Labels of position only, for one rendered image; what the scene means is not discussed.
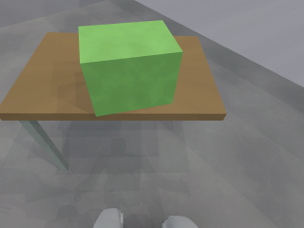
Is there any robot right thigh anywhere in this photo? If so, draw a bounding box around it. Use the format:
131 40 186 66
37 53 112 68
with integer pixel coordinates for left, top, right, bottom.
161 216 199 228

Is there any table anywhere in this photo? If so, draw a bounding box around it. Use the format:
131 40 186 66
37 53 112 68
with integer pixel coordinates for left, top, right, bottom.
0 32 227 171

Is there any robot left thigh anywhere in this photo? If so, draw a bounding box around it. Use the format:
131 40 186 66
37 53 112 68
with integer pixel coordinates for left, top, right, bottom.
93 208 124 228

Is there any robot thigh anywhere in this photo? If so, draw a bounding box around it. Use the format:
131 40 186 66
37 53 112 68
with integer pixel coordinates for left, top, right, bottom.
93 208 124 228
161 216 199 228

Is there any carton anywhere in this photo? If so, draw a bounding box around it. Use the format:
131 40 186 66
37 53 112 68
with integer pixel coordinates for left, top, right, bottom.
78 20 183 117

